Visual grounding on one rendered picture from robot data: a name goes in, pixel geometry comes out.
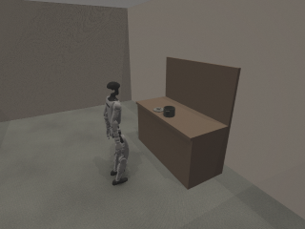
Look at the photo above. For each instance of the lid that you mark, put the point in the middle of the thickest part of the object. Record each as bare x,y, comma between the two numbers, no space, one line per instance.
158,110

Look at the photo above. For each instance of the robot right foot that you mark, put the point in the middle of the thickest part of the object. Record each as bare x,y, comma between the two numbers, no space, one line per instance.
121,180

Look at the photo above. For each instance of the left robot hand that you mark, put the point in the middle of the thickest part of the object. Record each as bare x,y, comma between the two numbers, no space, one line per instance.
108,133

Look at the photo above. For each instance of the robot right forearm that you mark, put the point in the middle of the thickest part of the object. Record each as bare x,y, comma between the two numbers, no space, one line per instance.
115,132

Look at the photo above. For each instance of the table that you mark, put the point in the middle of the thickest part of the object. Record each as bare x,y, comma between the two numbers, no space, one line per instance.
192,145

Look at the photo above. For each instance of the humanoid robot torso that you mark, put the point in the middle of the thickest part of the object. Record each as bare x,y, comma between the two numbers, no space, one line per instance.
109,113

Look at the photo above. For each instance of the left robot upper arm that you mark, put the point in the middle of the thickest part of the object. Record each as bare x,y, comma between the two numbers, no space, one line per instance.
105,112

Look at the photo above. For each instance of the pot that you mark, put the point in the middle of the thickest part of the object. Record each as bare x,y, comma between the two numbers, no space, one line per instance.
169,111

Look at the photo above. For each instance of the right robot hand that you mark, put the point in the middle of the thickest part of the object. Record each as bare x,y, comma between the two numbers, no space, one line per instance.
119,146

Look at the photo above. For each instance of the robot left forearm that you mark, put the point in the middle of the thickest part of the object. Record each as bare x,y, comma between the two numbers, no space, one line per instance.
108,124

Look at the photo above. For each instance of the right robot upper arm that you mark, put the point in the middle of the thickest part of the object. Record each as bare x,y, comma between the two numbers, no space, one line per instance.
115,113

